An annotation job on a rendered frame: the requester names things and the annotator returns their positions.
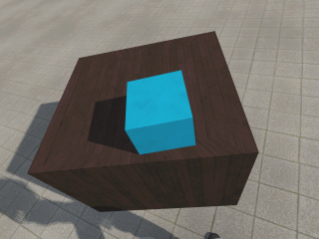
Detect carton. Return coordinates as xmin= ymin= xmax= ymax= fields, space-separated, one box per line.
xmin=125 ymin=70 xmax=196 ymax=154

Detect pedestal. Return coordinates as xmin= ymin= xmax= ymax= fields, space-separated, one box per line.
xmin=27 ymin=31 xmax=259 ymax=212

